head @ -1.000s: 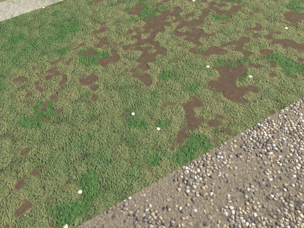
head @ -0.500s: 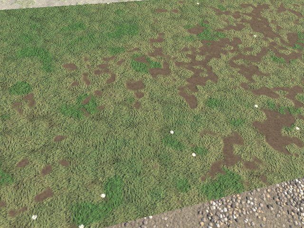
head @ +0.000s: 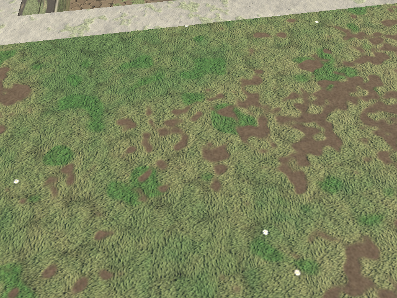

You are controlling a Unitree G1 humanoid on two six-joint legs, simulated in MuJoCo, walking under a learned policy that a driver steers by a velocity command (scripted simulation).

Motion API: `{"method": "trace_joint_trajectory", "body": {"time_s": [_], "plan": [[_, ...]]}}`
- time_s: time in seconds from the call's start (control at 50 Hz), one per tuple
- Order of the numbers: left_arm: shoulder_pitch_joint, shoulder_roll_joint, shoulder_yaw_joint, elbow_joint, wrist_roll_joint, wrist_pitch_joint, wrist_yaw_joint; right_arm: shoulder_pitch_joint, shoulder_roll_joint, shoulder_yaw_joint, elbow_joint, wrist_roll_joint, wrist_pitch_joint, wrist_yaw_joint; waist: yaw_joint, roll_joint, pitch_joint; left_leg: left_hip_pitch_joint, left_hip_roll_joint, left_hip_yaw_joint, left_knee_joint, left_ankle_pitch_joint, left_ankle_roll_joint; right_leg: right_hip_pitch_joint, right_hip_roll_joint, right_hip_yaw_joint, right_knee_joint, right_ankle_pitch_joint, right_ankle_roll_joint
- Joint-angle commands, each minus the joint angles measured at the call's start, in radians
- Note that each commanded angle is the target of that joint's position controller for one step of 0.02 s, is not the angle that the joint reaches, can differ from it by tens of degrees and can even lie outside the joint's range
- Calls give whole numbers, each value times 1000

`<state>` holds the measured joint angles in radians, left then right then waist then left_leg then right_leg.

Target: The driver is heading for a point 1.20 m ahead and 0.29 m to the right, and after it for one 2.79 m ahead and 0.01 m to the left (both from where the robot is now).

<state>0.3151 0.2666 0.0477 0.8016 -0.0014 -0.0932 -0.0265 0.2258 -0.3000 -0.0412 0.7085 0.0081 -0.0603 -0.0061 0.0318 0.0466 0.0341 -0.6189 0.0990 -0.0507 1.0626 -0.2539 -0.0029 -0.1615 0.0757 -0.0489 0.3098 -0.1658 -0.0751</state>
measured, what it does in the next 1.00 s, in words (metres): walks ahead, turning right: left foot, then right foot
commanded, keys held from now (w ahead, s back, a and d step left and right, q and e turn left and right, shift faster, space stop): w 0.34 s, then w+e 0.14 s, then e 0.52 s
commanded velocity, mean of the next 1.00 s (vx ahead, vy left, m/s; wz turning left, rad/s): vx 0.34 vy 0.00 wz -0.25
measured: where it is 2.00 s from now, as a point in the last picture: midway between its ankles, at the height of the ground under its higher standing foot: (256, 229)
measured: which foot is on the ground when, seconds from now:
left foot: up 0.00-0.26, down 0.28-0.76, up 0.78-1.00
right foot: down 0.00-0.28, up 0.30-0.74, down 0.76-1.00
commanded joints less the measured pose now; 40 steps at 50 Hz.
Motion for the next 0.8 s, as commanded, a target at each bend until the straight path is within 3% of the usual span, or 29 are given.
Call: {"method": "trace_joint_trajectory", "body": {"time_s": [0.02, 0.08, 0.12, 0.18, 0.22, 0.24, 0.26, 0.28, 0.3, 0.32, 0.34, 0.36, 0.38, 0.4, 0.46, 0.52, 0.56, 0.6, 0.68, 0.72, 0.74, 0.76, 0.78, 0.8], "plan": [[-64, 152, 34, -67, -8, -21, 9, -9, -46, -7, -65, -11, -11, 0, -29, -97, 17, -35, 41, -9, -156, 163, -25, -36, -258, 183, -205, 169, -178], [-13, 173, 36, -49, -17, -10, 15, -132, -19, 5, -91, -4, -29, 15, 23, -88, 31, 36, 1, 34, -386, 336, -24, -31, -224, 111, -199, 189, -140], [41, 190, 39, -27, -23, -1, 15, -190, -21, 5, -108, 5, -35, 27, 49, -89, 36, 45, -16, 37, -460, 372, -18, 25, -253, 124, -185, 176, -136], [76, 202, 43, -3, -27, 21, 20, -241, -47, -4, -135, 9, -40, 43, 48, -97, 42, 14, -30, 24, -535, 300, 16, 158, -309, 147, -128, 229, -117], [74, 215, 47, 5, -26, 35, 25, -211, -71, -14, -134, 7, -41, 49, 16, -113, 15, 69, -51, 35, -560, 214, 44, 222, -327, 150, -57, 356, -96], [57, 224, 49, 3, -24, 41, 28, -141, -93, -27, -118, 5, -41, 48, -30, -123, -31, 171, -79, 61, -579, 188, 65, 229, -312, 132, 34, 510, -80], [48, 208, 41, 1, -19, 47, 30, 1, -134, -50, -77, 3, -40, 40, -104, -110, -123, 375, -100, 83, -598, 202, 97, 184, -264, 91, 212, 606, -53], [53, 158, 17, -25, 4, 45, 34, 181, -203, -72, -44, -6, -34, 29, -172, -32, -279, 681, 50, -74, -545, 241, 158, -1, -213, 55, 503, 399, -17], [188, 32, -21, -49, 1, 24, 25, 230, -293, -90, -25, -12, -31, 30, -98, 237, -408, 1021, 285, -566, -627, 33, 329, -414, -24, 46, 866, -261, 52], [129, 126, -4, -32, -19, 5, 19, 241, -182, -64, -31, 0, -30, 32, -147, 170, -415, 1023, 284, -684, -725, -74, 322, -538, -46, 176, 979, -408, 48], [31, 181, 13, -65, -44, -7, 13, 172, -146, -50, -35, -1, -30, 29, -142, 117, -259, 909, 252, -527, -741, -35, 279, -604, -97, 163, 1003, -338, 38], [-23, 172, 9, -76, -43, -11, 15, 108, -126, -43, -43, -6, -29, 27, -117, 34, -179, 776, 218, -402, -754, 72, 255, -586, -144, 140, 966, -254, 38], [-52, 164, 12, -80, -27, -7, 16, 59, -99, -36, -43, -11, -30, 28, -91, 2, -111, 659, 184, -314, -786, 161, 243, -559, -172, 133, 905, -199, 46], [-34, 156, 16, -75, -25, 5, 14, 32, -79, -30, -43, -21, -37, 28, -58, 27, -93, 580, 162, -252, -820, 205, 233, -498, -198, 143, 873, -157, 53], [1, 104, 8, -62, -28, 43, 17, 12, -87, -38, -16, -18, -60, 28, -22, 32, -50, 464, 151, -126, -906, 257, 240, -447, -205, 149, 813, -104, 82], [-65, 93, 8, -88, -15, 51, 22, -3, -107, -44, 9, -28, -63, 16, -22, 9, 4, 443, 134, 8, -920, 457, 224, -483, -190, 154, 664, 26, 107], [-106, 76, 3, -103, -7, 43, 12, -30, -118, -44, 11, -26, -55, 5, -29, 15, 5, 422, 86, 123, -899, 570, 189, -412, -169, 100, 499, 162, 107], [-177, 61, -1, -133, -3, 38, -3, -1, -135, -47, 26, -22, -45, -7, -65, 11, -8, 453, 88, 162, -874, 613, 174, -374, -147, 57, 389, 264, 103], [-198, 99, 19, -182, -2, 47, -31, 5, -165, -61, 45, 6, -9, -23, -56, 31, -33, 588, 148, 165, -753, 646, 144, -379, -130, 46, 306, 166, 60], [-121, 135, 41, -179, 6, 51, -38, -22, -175, -69, 36, 20, 12, -35, -9, 38, -71, 603, 146, 174, -600, 757, 116, -291, -86, 7, 274, 79, 24], [-19, 168, 62, -154, 5, 48, -34, -29, -160, -66, 31, 20, 22, -40, 42, 5, -121, 579, 101, 198, -436, 742, 85, -162, -46, -9, 202, 134, -5], [55, 243, 88, -147, 5, 49, -14, 20, -137, -56, 21, -3, 22, -39, 63, -121, -185, 446, 17, 219, -188, 505, 20, 32, -111, 117, 166, 508, -54], [34, 320, 91, -172, 10, 58, 8, 118, -29, -23, -1, -63, 14, -24, -37, -362, -262, 107, -146, 190, 164, -403, -54, 306, -348, 458, 254, 1009, -211], [30, 298, 79, -215, 22, 55, 3, 166, -73, -16, 4, -35, 4, -5, -10, -297, -482, 14, -192, -36, 357, -483, -68, 408, -466, 736, 158, 823, -365]]}}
